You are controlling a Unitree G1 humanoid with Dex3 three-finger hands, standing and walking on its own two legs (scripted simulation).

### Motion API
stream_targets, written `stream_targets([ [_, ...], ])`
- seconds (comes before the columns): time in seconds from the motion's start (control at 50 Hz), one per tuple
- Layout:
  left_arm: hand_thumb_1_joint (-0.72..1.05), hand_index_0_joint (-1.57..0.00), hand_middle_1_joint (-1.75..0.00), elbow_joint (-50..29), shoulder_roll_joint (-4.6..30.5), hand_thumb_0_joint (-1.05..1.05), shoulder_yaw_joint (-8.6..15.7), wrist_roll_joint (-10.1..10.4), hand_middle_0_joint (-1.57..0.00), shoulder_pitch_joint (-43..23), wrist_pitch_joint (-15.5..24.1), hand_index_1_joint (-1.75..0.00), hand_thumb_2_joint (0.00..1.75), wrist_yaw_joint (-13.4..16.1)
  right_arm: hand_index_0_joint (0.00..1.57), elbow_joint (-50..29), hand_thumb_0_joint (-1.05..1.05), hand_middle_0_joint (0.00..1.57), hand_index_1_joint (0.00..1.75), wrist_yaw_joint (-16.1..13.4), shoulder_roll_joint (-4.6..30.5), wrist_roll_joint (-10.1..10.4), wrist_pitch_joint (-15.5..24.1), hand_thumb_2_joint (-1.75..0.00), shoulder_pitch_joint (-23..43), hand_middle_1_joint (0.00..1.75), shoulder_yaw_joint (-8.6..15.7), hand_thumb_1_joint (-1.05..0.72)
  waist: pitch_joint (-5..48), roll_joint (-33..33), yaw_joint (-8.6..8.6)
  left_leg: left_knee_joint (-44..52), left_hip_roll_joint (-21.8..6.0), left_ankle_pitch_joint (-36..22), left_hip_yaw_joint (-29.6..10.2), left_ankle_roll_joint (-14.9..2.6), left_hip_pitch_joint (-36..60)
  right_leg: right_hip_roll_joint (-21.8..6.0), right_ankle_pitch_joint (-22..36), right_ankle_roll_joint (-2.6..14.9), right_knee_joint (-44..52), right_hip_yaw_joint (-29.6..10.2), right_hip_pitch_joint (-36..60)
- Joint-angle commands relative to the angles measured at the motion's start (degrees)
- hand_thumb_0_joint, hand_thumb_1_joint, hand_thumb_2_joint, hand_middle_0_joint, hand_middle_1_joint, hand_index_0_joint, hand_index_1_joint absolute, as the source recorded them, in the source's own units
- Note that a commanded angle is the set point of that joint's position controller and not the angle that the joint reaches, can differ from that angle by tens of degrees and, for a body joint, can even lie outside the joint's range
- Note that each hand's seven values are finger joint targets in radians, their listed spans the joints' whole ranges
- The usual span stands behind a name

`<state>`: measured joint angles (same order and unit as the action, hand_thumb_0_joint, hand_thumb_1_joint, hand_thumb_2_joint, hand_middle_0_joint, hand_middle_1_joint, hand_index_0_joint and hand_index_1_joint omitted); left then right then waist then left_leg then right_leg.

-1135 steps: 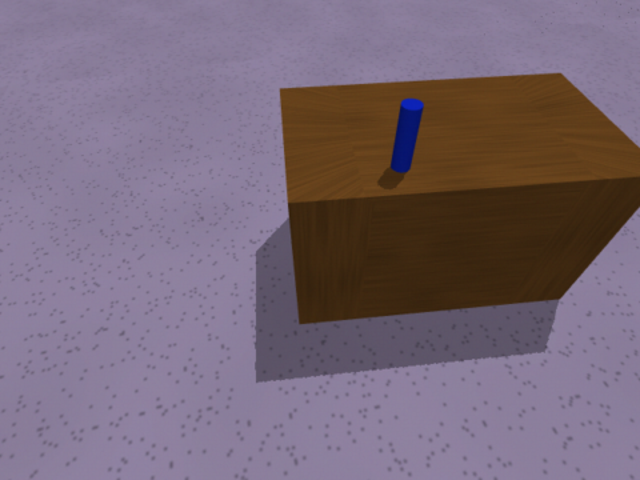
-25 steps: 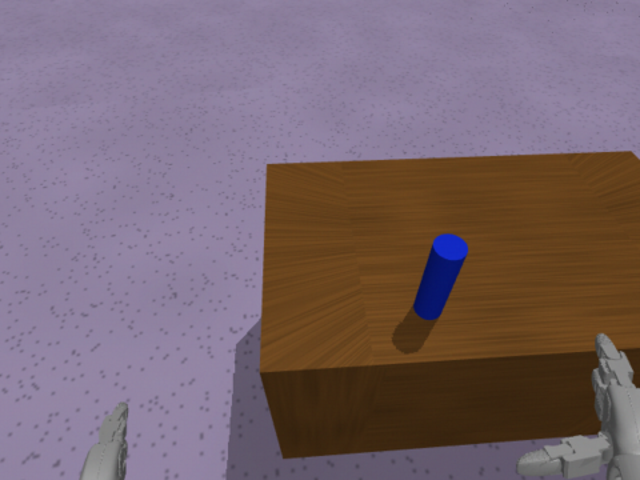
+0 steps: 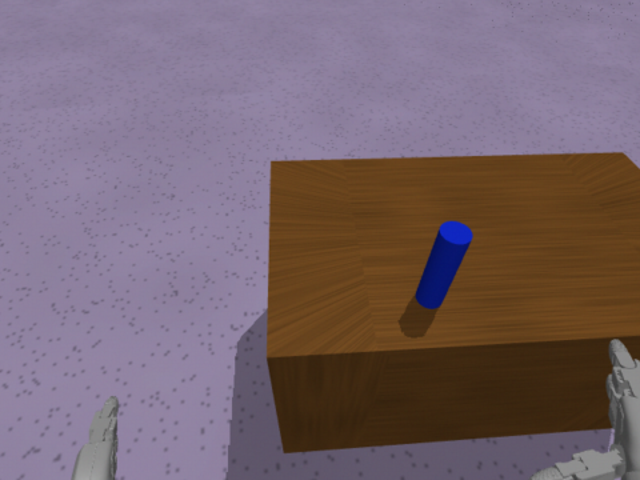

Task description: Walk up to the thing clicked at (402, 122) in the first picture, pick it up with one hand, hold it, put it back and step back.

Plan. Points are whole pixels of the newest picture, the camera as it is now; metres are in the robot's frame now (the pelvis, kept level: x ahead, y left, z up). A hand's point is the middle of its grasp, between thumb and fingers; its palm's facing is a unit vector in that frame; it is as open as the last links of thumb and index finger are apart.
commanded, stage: home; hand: right
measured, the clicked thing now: (441, 268) +0.46 -0.21 -0.06
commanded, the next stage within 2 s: none
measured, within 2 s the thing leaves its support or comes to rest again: neither
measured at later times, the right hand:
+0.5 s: hand (476, 458) +0.17 -0.19 -0.08, palm faces +0.10 +0.98 -0.19, open 17.5 cm
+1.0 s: hand (497, 476) +0.16 -0.22 -0.12, palm faces -0.06 +0.94 -0.35, open 17.4 cm
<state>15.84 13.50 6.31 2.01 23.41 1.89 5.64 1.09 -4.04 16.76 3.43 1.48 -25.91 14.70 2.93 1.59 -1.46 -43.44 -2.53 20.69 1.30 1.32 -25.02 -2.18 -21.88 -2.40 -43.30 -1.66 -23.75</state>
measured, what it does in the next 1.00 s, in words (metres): stands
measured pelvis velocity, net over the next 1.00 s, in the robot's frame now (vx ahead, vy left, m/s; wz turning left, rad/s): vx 0.01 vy -0.01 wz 0.01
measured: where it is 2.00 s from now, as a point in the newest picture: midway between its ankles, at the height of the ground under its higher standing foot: outside the picture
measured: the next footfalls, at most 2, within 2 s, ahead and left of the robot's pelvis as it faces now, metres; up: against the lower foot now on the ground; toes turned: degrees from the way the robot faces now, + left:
none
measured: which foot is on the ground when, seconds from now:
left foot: down 0.00-1.00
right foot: down 0.00-1.00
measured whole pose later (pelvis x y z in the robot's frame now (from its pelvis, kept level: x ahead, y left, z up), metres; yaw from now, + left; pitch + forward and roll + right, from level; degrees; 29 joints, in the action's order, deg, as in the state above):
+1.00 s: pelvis +0.01 -0.01 -0.01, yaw +1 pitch +2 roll +1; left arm 40.6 16.6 -0.8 -2.8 11.8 0.6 1.0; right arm 30.9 -1.7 16.9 -2.7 0.2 -16.8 -0.7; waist 0.9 1.1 0.3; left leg -47.3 -2.6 23.8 0.3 2.0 -25.6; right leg -2.1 -26.1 -1.2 -48.5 -0.7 -24.5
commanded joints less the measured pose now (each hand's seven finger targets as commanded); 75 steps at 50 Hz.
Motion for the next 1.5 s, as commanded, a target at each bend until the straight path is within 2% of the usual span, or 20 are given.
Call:
stream_targets([
  [0.0,-0.5,-0.05,-0.06,-12.4,7.5,0.0,3.2,-0.2,-0.05,-2.5,4.1,-0.06,0.07,0.4,0.05,-5.0,0.0,0.05,0.06,-0.3,9.1,-0.1,4.4,-0.06,0.7,0.06,5.7,0.51,0.5,-5.8,0.18,10.4,1.0,-1.0,1.8,-0.2,1.7,2.7,3.5,2.7,7.4,4.7,-1.8],
  [0.02,-0.42,-0.12,-0.14,-12.1,9.2,0.0,5.7,-0.2,-0.12,-1.7,4.2,-0.14,0.15,0.6,0.06,-6.8,0.0,0.06,0.06,-0.2,9.5,-0.3,4.8,-0.07,2.1,0.06,5.4,0.54,0.8,-4.7,0.55,10.2,0.9,-1.4,1.7,-0.28,1.5,2.7,3.6,2.54,7.7,4.8,-1.1],
  [0.12,-0.02,-0.14,-0.2,-11.4,2.8,0.0,-1.5,-0.3,-0.14,-2.0,5.1,-0.2,0.55,-0.5,0.05,-5.5,0.0,0.05,0.05,0.6,5.6,-0.8,5.8,-0.06,3.9,0.05,0.5,0.55,1.1,-1.4,0.29,8.4,1.5,-3.6,2.3,-0.66,1.7,2.3,4.6,2.32,8.0,4.6,-1.5],
  [0.2,0.3,-0.16,-0.22,-8.4,0.9,0.0,-4.8,-0.8,-0.16,-5.6,5.9,-0.23,0.66,-0.9,0.05,-3.9,0.0,0.05,0.05,0.6,2.7,-1.4,5.6,-0.05,4.7,0.05,-3.8,0.56,2.2,2.0,-0.27,6.4,2.1,-3.6,2.4,-1.34,1.4,1.7,4.6,1.63,8.2,3.8,-3.4],
  [0.26,0.54,-0.17,-0.24,-7.5,4.0,0.0,-2.5,-1.1,-0.17,-6.3,6.5,-0.24,0.72,-0.7,0.05,0.1,0.0,0.05,0.05,0.7,0.6,-1.8,4.8,-0.04,4.7,0.05,-7.0,0.57,3.1,1.1,1.65,5.6,2.5,-2.3,2.8,-1.3,0.2,1.1,2.5,1.57,8.3,2.9,-3.8],
  [0.32,0.66,-0.18,-0.26,-7.3,7.8,0.0,0.8,-1.4,-0.18,-5.4,6.2,-0.26,0.76,-0.2,0.05,0.7,0.0,0.05,0.05,0.2,2.9,-2.3,3.9,-0.05,4.9,0.05,-6.1,0.56,6.2,0.9,1.95,5.1,2.4,-5.2,3.1,-1.29,0.9,1.2,5.7,1.56,7.0,3.1,-1.7],
  [0.42,0.88,-0.2,-0.29,-8.5,5.8,0.0,-0.8,-1.1,-0.2,-6.2,5.7,-0.29,0.89,-0.3,0.05,2.9,0.0,0.05,0.05,-0.5,1.0,-2.5,2.3,-0.04,8.2,0.05,-8.7,0.57,6.0,0.0,1.85,3.9,2.5,-5.3,3.3,-1.19,0.8,0.8,5.8,1.5,6.5,2.3,-2.7],
  [0.46,0.89,-0.2,-0.3,-9.2,2.3,0.0,-4.2,-1.0,-0.2,-6.7,5.2,-0.3,0.9,-0.5,0.05,3.0,0.0,0.05,0.05,-0.4,-0.3,-2.5,2.0,-0.04,7.9,0.05,-10.6,0.58,6.8,0.3,1.38,3.9,2.2,-6.5,2.9,-1.2,1.3,1.2,6.9,1.6,5.4,3.1,-3.0],
  [0.52,0.9,-0.2,-0.3,-8.0,0.9,0.0,-5.4,-1.1,-0.2,-5.7,4.6,-0.3,0.9,-0.6,0.05,2.1,0.0,0.05,0.05,-0.5,0.1,-2.4,1.7,-0.05,7.3,0.05,-11.0,0.56,7.2,1.3,1.18,4.1,2.0,-7.8,2.7,-1.1,2.1,1.5,8.1,1.57,4.9,3.8,-3.2],
  [0.66,0.9,-0.2,-0.3,-9.0,3.0,0.0,-3.5,-1.0,-0.2,-4.7,3.4,-0.3,0.9,-1.1,0.05,3.7,0.0,0.05,0.05,-0.3,-0.8,-2.2,0.5,-0.06,5.5,0.05,-12.2,0.54,5.3,-0.3,1.99,4.2,2.1,-7.3,2.8,-0.84,0.7,1.5,7.4,1.81,4.5,4.1,-4.1],
  [0.68,0.9,-0.2,-0.3,2.2,5.5,0.0,-3.3,-1.0,-0.2,-7.5,3.2,-0.3,0.9,-0.7,0.05,2.1,0.0,0.05,0.05,-1.6,2.1,-2.5,0.0,-0.05,3.2,0.05,-6.8,0.56,4.8,-1.3,1.06,3.8,2.9,-6.6,2.7,-0.75,0.3,1.4,6.7,2.25,2.9,3.6,-4.5],
  [0.72,0.9,-0.2,-0.3,0.4,4.3,0.0,-4.0,-0.9,-0.2,-8.1,4.0,-0.3,0.9,-0.8,0.05,0.0,0.0,0.05,0.05,-1.4,-1.4,-2.6,-0.8,-0.04,3.4,0.05,-12.1,0.57,5.4,-0.7,2.05,3.2,2.9,-7.4,2.7,-0.95,0.4,1.1,7.3,2.06,2.8,3.7,-4.4],
  [0.82,0.9,-0.2,-0.3,3.4,4.8,0.0,-3.8,-0.9,-0.2,-10.0,4.4,-0.3,0.9,-0.1,0.05,-2.6,0.0,0.05,0.05,-2.6,-1.0,-2.9,-2.2,-0.06,5.0,0.05,-11.7,0.54,8.2,-0.6,3.01,1.7,2.7,-11.9,2.3,-0.67,0.1,1.2,11.3,2.19,0.4,3.3,-3.6],
  [0.84,0.9,-0.2,-0.3,14.5,14.5,0.0,-2.0,-7.5,-0.2,-12.0,2.5,-0.3,0.9,-1.7,0.05,17.5,0.0,0.05,0.05,-0.6,12.9,-8.5,-0.3,-0.05,7.4,0.05,-8.5,0.55,6.3,-0.2,1.37,3.0,-2.6,-16.4,-3.9,-3.59,4.6,-1.9,16.4,4.34,-0.3,0.5,1.7],
  [0.88,0.9,-0.2,-0.3,16.4,14.2,0.0,-2.1,-7.0,-0.2,-10.7,1.3,-0.3,0.9,-2.8,0.05,20.3,0.0,0.05,0.05,1.0,11.9,-7.9,0.8,-0.05,6.9,0.05,-8.7,0.55,8.2,-1.5,2.31,1.4,-2.5,-19.6,-4.7,-5.05,4.6,-2.1,20.5,5.49,-0.4,-1.0,3.9],
  [0.94,0.9,-0.2,-0.3,19.9,14.1,0.0,-2.7,-4.8,-0.2,-12.2,1.0,-0.3,0.9,-4.2,0.05,25.7,0.0,0.05,0.05,2.1,10.7,-5.9,1.9,-0.05,9.8,0.05,-10.4,0.56,4.5,-3.5,2.59,3.0,-2.6,-17.1,-4.4,-4.74,4.7,-1.9,15.1,5.39,2.6,-1.4,2.9],
  [1.1,0.9,-0.2,-0.3,29.5,15.7,0.0,-2.7,-4.1,-0.2,-13.4,0.0,-0.3,0.9,-4.7,0.05,39.8,0.0,0.05,0.05,2.4,13.2,-5.5,1.8,-0.06,13.5,0.05,-11.2,0.54,2.6,-2.1,2.48,7.5,-3.6,-20.7,-5.6,-4.25,8.2,-1.6,17.0,4.92,6.7,-1.6,7.2],
  [1.26,0.9,-0.2,-0.3,37.4,17.6,0.0,-3.5,-3.4,-0.2,-15.4,-0.9,-0.3,0.9,-4.9,0.05,50.3,0.0,0.05,0.05,2.4,15.0,-5.1,0.8,-0.06,14.7,0.05,-12.6,0.54,-2.7,-1.8,1.52,16.5,-4.1,-13.6,-6.0,-3.39,11.4,-2.3,11.1,4.83,17.1,-3.3,9.7],
  [1.36,0.9,-0.2,-0.3,41.4,18.8,0.0,-3.8,-3.4,-0.2,-15.5,-1.1,-0.3,0.9,-5.3,0.05,54.0,0.0,0.05,0.05,2.6,16.1,-4.8,0.4,-0.06,17.3,0.05,-13.2,0.54,-6.0,-1.7,1.82,22.2,-4.0,-3.1,-6.5,-2.53,10.8,-2.6,5.4,4.26,22.8,-3.7,11.4],
  [1.48,0.9,-0.2,-0.3,43.9,19.2,0.0,-4.0,-3.2,-0.2,-16.1,-0.7,-0.3,0.9,-5.4,0.05,57.2,0.0,0.05,0.06,2.9,15.6,-4.6,0.5,-0.07,17.0,0.06,-13.4,0.52,-5.3,-1.2,1.52,23.1,-3.9,-6.5,-5.6,-2.12,14.6,-3.4,5.4,4.07,26.0,-4.2,11.4],
])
